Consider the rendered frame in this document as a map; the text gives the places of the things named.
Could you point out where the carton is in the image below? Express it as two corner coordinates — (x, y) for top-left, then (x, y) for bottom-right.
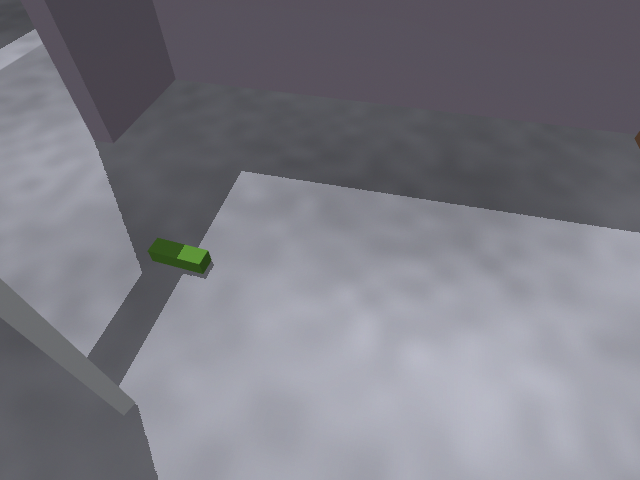
(148, 238), (212, 274)

